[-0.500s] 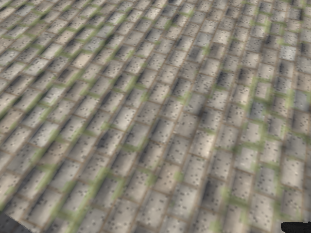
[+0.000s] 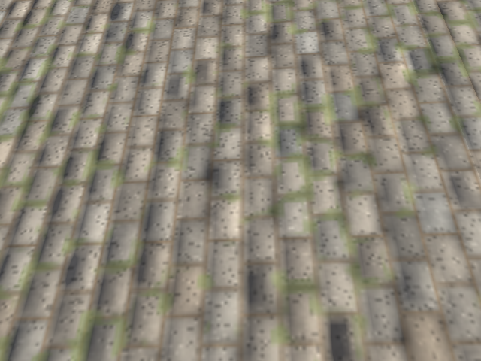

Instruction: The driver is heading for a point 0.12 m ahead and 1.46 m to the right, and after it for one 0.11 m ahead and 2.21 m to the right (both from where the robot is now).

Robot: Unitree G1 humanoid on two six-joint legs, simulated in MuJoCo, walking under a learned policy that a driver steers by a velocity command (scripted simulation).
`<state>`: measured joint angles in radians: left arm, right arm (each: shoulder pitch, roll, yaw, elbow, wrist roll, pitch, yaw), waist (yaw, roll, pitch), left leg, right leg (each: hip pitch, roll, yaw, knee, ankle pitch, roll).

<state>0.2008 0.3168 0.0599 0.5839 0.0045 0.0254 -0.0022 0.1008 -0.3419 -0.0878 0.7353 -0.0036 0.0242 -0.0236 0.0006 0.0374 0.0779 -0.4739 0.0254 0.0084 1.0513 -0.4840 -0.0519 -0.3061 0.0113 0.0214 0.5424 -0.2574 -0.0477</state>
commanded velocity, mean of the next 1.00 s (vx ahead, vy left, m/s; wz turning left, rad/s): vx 0.00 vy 0.00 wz -0.59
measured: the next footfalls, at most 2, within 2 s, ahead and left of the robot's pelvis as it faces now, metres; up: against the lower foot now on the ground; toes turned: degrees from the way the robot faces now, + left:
left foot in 0.40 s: +0.09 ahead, +0.13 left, +0.00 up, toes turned -20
right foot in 0.82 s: -0.01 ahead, -0.12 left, +0.00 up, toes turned -31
